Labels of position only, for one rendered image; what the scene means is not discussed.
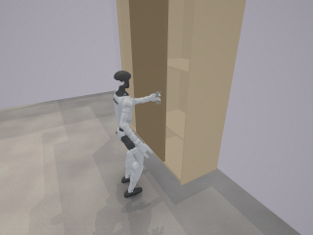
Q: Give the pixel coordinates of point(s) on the wardrobe door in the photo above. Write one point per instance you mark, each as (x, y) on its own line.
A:
(149, 49)
(127, 50)

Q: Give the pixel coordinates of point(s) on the right robot foot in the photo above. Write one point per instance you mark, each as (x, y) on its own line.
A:
(135, 192)

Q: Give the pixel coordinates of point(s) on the humanoid robot torso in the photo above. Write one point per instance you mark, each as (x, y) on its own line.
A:
(118, 110)

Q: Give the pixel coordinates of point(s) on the robot right forearm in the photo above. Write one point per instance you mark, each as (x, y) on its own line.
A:
(128, 132)

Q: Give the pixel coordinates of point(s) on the robot right hand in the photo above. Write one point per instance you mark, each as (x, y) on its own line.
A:
(144, 148)

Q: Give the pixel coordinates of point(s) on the handle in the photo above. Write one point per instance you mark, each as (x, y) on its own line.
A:
(157, 102)

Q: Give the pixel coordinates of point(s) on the right robot upper arm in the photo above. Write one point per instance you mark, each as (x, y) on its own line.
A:
(127, 105)

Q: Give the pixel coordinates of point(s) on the robot left forearm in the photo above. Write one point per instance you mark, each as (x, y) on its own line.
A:
(142, 100)

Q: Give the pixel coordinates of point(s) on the robot left hand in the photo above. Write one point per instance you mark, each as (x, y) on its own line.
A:
(154, 98)

